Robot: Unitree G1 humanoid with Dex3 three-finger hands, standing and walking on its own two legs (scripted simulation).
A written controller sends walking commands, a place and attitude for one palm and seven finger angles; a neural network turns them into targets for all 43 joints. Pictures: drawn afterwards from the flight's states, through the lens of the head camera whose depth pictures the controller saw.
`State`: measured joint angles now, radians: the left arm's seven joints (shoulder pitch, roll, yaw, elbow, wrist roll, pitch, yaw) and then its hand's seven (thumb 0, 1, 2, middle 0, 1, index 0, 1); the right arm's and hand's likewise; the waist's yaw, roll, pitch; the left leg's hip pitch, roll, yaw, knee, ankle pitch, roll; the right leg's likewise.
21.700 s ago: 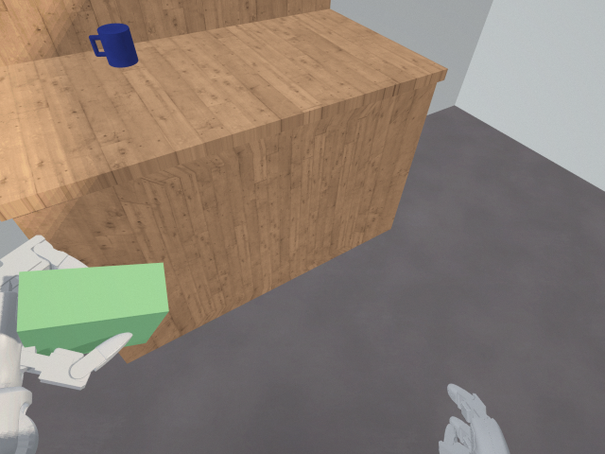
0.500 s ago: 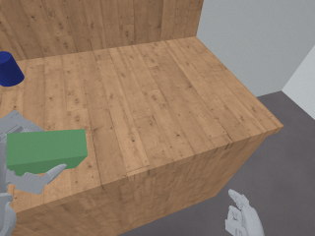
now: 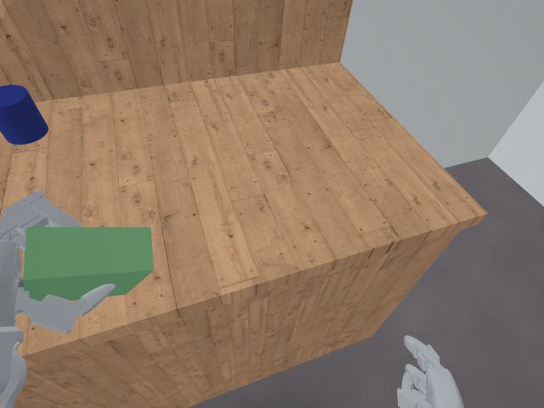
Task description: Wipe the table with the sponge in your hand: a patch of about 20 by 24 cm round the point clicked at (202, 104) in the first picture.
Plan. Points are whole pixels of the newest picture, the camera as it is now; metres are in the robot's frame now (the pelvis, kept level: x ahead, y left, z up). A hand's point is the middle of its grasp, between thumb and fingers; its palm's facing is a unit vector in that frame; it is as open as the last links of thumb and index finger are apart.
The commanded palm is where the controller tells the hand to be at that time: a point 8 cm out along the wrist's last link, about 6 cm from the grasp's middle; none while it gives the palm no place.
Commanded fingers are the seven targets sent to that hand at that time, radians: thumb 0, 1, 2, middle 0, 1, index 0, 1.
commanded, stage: come to a stop and stand still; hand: left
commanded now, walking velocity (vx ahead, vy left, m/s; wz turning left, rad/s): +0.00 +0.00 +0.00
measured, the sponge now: (103, 266) +0.24 +0.23 +0.13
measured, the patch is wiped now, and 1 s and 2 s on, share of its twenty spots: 0.00 0.00 0.00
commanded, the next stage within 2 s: look again from close up in 0.60 s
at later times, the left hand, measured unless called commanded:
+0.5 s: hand (68, 250) +0.24 +0.26 +0.16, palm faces +0.41 -0.84 -0.36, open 9.3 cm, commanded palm +0.17 +0.28 +0.17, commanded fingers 0.00 0.10 1.30 -1.20 -1.60 -1.20 -1.60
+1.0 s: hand (59, 258) +0.23 +0.26 +0.16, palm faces +0.37 -0.86 -0.35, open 9.3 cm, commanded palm +0.17 +0.29 +0.17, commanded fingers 0.00 0.10 1.30 -1.20 -1.60 -1.20 -1.60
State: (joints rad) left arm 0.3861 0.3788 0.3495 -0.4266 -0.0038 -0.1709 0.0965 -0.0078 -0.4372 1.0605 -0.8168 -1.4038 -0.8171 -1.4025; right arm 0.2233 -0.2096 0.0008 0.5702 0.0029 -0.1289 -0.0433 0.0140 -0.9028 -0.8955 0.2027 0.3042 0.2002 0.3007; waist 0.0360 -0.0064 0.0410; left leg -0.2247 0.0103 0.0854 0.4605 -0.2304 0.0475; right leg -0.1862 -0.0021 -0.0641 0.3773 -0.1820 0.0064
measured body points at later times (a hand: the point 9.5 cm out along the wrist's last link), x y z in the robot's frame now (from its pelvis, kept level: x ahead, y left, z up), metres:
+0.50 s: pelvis +0.00 +0.00 +0.00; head +0.04 +0.02 +0.44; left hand +0.21 +0.30 +0.18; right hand +0.18 -0.23 -0.08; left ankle +0.01 +0.08 -0.74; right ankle +0.01 -0.12 -0.74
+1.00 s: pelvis +0.00 +0.02 +0.00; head +0.03 +0.04 +0.45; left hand +0.20 +0.31 +0.18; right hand +0.19 -0.20 -0.07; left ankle +0.01 +0.08 -0.74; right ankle +0.01 -0.12 -0.74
